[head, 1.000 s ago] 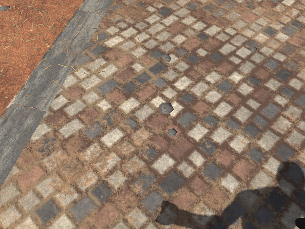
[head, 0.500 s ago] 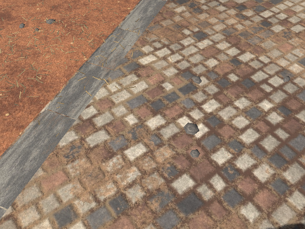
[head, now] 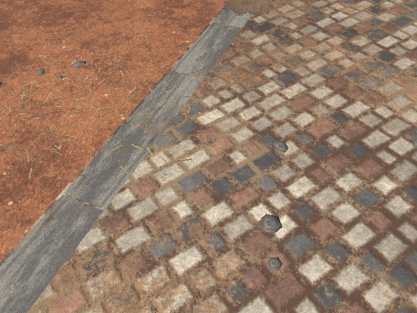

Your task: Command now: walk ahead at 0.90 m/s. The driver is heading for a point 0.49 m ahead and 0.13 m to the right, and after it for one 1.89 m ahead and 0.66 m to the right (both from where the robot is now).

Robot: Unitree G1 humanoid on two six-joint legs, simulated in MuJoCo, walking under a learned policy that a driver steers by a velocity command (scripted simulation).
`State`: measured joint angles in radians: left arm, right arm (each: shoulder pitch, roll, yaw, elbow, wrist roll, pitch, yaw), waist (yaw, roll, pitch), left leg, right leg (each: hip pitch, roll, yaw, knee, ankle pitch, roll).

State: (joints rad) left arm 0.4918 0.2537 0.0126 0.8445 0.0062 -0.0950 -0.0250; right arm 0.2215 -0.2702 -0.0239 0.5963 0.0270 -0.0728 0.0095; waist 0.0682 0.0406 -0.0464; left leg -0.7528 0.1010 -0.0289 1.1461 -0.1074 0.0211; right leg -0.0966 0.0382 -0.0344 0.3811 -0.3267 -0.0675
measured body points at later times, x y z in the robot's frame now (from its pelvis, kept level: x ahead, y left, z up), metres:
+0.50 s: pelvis +0.41 +0.03 +0.00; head +0.43 +0.02 +0.45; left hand +0.58 +0.30 -0.10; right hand +0.42 -0.26 -0.12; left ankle +0.41 +0.14 -0.74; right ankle +0.43 -0.12 -0.65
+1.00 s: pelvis +0.65 -0.02 +0.00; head +0.69 -0.08 +0.44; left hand +0.93 +0.16 -0.08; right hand +0.72 -0.37 -0.09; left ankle +0.84 +0.12 -0.66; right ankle +0.70 -0.09 -0.74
